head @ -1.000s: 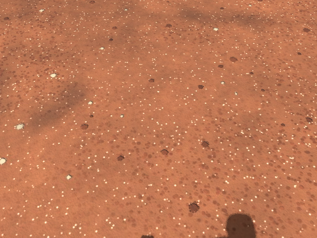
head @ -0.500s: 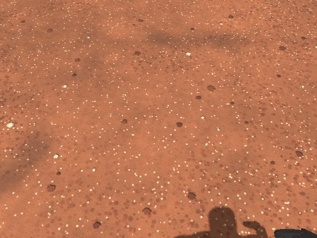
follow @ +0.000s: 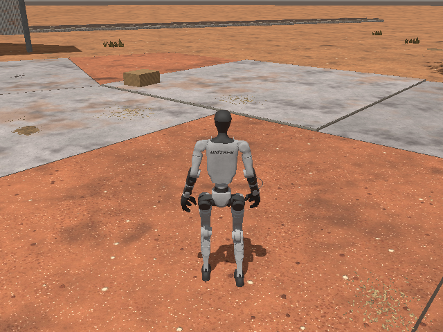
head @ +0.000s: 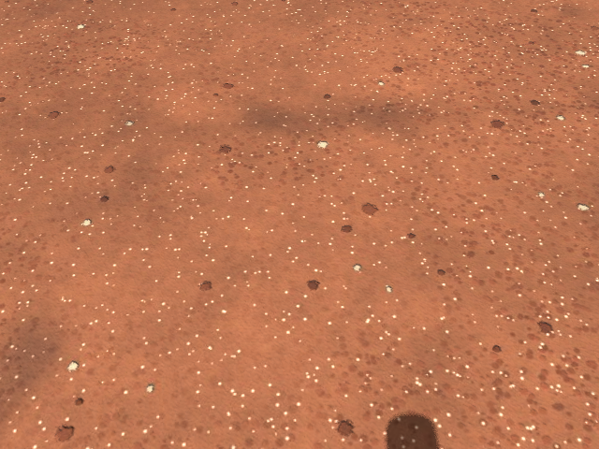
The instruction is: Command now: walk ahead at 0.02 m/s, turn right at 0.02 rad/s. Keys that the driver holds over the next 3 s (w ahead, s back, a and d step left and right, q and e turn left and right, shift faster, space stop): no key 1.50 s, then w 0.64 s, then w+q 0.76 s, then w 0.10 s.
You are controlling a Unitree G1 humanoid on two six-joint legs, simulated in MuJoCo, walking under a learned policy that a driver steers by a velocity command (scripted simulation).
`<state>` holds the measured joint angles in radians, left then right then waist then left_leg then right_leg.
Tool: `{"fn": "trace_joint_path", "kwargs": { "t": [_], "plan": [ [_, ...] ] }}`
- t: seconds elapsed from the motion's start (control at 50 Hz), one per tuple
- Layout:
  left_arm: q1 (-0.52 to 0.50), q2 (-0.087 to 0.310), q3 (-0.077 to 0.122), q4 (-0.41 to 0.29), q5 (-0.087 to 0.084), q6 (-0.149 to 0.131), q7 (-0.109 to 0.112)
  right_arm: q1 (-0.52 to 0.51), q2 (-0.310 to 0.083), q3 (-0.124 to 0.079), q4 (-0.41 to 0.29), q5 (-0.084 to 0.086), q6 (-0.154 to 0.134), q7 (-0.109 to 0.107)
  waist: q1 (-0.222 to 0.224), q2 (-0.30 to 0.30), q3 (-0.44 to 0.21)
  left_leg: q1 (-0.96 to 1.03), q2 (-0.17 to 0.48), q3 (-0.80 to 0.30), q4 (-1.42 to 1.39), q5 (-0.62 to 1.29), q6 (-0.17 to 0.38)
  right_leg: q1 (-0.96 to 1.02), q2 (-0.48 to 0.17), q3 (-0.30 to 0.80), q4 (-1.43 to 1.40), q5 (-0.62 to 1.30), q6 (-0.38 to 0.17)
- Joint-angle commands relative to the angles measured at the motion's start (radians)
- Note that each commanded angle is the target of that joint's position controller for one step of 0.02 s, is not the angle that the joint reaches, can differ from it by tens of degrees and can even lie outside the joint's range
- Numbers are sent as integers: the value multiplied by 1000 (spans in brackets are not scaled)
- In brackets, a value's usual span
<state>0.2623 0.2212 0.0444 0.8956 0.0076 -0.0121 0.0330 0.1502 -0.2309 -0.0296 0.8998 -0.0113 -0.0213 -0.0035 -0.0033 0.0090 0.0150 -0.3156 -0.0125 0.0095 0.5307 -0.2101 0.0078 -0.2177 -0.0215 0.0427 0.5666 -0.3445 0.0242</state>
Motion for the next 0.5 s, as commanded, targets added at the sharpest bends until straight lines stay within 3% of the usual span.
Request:
{"fn": "trace_joint_path", "kwargs": {
  "t": [0.02, 0.22, 0.5],
  "plan": [
    [29, 121, 25, -27, -4, -12, 4, -23, -92, -21, -32, 5, -7, -3, 5, -28, -48, 110, 46, -44, -36, 205, 35, -46, -37, 35, -99, 226, -38],
    [20, 105, 18, 27, -6, -5, 4, -30, -105, -27, 40, 11, 15, -19, 4, -12, -43, 142, 50, -47, -22, 259, 31, -17, -22, 12, -100, 295, -38],
    [28, 87, 5, 108, -3, -4, 7, -36, -98, -29, 120, 12, 30, -31, 0, -15, -3, 151, 44, -45, -55, 184, 20, -26, -8, -9, -148, 204, -33]
  ]
}}
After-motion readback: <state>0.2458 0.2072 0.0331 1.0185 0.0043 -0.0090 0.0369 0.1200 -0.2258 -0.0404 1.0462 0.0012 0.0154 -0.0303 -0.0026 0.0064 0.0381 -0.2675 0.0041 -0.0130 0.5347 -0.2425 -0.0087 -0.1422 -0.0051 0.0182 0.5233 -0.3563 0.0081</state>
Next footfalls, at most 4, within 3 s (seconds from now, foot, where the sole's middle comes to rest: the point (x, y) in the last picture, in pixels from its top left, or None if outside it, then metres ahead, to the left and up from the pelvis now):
2.22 right None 0.47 -0.12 -0.77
2.78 left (249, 360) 0.73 0.17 -0.77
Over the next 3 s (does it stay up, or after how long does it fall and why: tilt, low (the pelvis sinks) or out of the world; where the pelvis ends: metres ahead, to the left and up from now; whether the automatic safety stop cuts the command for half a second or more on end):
stays up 0.70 0.09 0.01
